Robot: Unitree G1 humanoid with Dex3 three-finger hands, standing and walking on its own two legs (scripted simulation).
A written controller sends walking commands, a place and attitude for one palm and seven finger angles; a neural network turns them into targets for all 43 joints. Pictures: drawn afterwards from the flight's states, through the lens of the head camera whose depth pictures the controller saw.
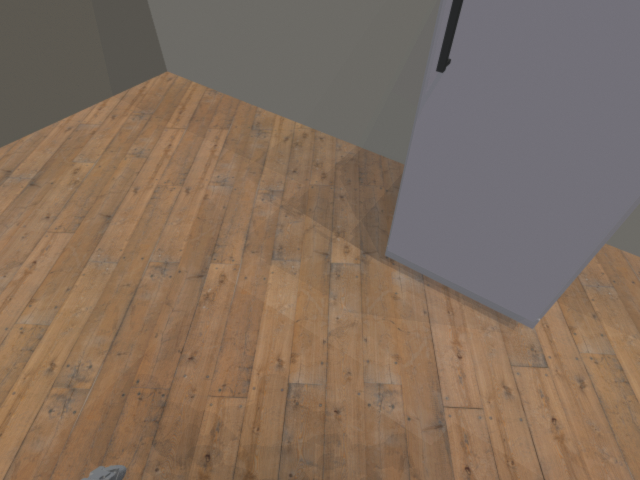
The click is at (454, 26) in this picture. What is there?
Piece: fridge door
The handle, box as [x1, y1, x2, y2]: [436, 0, 462, 72]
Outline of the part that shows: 462,0 453,0 436,69 441,72 444,70 450,61 450,59 448,58 448,54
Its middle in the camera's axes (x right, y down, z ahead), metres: +0.30 -0.54 +0.80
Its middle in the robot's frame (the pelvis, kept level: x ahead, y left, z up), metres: +1.00 -0.24 +0.25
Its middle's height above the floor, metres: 1.02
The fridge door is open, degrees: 0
